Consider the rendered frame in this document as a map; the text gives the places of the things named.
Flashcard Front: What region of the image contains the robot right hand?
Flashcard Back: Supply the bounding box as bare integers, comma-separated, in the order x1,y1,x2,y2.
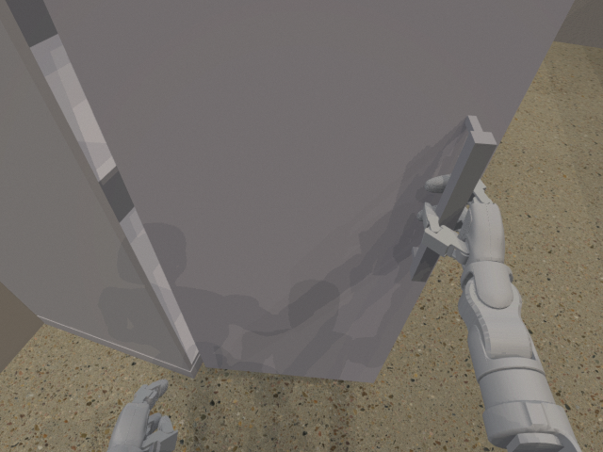
416,174,505,270

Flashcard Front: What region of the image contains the handle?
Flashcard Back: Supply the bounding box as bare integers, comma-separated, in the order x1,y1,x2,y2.
410,115,497,282

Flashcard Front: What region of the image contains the robot left hand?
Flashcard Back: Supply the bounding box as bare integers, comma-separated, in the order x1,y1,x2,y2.
107,379,178,452

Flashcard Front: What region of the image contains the fridge door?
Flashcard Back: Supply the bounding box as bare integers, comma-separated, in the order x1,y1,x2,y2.
43,0,575,383

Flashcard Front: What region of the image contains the robot right forearm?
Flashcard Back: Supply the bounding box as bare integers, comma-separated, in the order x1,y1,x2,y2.
458,261,582,452

